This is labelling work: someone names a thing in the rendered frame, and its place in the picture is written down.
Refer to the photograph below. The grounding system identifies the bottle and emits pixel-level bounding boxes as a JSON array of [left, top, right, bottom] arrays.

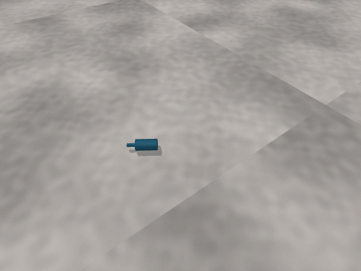
[[127, 139, 158, 151]]

